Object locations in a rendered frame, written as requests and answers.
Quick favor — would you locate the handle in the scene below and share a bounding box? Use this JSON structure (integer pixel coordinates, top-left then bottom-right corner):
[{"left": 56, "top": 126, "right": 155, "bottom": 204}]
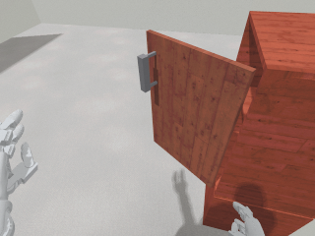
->
[{"left": 137, "top": 51, "right": 158, "bottom": 92}]

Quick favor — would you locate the cupboard door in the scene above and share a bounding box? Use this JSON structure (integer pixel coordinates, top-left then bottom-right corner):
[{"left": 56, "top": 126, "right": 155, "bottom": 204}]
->
[{"left": 146, "top": 29, "right": 257, "bottom": 188}]

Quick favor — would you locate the robot left forearm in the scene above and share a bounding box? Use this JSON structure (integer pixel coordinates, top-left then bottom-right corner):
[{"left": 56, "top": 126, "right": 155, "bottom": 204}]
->
[{"left": 0, "top": 199, "right": 15, "bottom": 236}]

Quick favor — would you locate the robot right hand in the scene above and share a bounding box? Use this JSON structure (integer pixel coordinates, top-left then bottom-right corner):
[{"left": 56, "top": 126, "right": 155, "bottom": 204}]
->
[{"left": 228, "top": 202, "right": 265, "bottom": 236}]

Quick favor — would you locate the robot left hand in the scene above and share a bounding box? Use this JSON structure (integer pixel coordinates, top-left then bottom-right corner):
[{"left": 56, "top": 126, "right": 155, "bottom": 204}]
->
[{"left": 0, "top": 109, "right": 38, "bottom": 200}]

